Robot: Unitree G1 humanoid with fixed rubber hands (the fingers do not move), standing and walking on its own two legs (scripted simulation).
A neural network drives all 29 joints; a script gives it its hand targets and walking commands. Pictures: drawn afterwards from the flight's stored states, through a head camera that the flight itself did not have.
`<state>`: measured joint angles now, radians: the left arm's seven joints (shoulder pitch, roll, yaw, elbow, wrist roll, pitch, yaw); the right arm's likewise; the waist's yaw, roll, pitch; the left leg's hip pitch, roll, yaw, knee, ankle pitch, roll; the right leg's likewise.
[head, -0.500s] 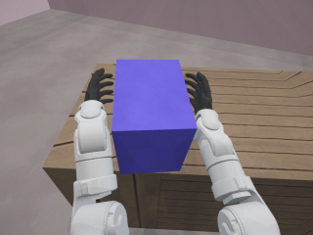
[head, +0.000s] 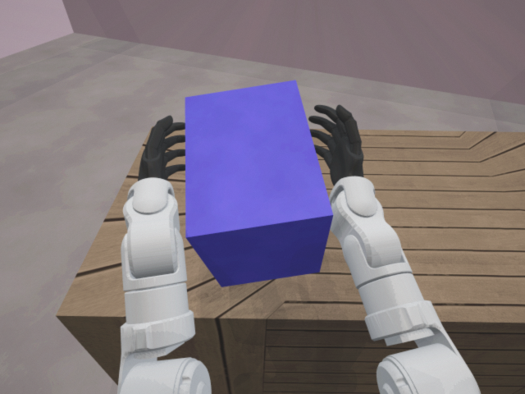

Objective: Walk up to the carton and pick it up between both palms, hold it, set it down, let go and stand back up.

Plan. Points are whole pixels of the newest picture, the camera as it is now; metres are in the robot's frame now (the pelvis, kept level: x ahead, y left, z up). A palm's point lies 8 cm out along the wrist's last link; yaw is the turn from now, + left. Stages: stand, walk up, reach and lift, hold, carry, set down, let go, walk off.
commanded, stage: hold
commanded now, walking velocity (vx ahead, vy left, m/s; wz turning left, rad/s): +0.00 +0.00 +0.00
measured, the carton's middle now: (256, 190) +0.38 +0.01 +0.15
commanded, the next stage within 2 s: set down in 0.06 s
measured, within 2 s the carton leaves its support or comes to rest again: neither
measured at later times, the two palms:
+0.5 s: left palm (172, 127) +0.35 +0.11 +0.29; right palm (387, 139) +0.33 -0.15 +0.27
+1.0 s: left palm (184, 155) +0.40 +0.11 +0.21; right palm (357, 172) +0.37 -0.14 +0.19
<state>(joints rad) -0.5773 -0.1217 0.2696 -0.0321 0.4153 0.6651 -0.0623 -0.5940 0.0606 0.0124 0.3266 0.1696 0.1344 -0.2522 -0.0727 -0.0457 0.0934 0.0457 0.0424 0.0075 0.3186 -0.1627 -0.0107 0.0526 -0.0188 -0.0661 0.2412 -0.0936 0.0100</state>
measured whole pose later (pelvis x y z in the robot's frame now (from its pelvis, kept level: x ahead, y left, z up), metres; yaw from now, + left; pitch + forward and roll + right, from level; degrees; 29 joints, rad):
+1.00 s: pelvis +0.02 +0.01 +0.00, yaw +0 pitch -8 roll -1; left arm -0.71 -0.13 0.31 0.37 0.42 0.39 -0.03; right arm -0.67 0.14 -0.31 0.71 -0.10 -0.15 -0.16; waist -0.11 -0.05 0.01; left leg 0.03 0.03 0.01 0.31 -0.21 -0.01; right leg 0.04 -0.03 -0.07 0.23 -0.13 0.03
